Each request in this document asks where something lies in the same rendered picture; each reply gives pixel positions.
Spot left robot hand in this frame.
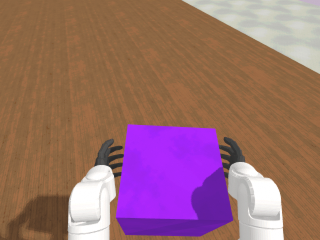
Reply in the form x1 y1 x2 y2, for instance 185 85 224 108
94 138 124 178

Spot right robot hand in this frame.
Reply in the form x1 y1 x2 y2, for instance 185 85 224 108
218 137 246 178

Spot carton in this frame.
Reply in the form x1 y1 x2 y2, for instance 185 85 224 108
116 124 233 237

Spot left robot forearm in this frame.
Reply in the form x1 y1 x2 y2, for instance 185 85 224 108
68 165 116 240

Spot right robot forearm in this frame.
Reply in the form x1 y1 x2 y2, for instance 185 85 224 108
228 162 284 240

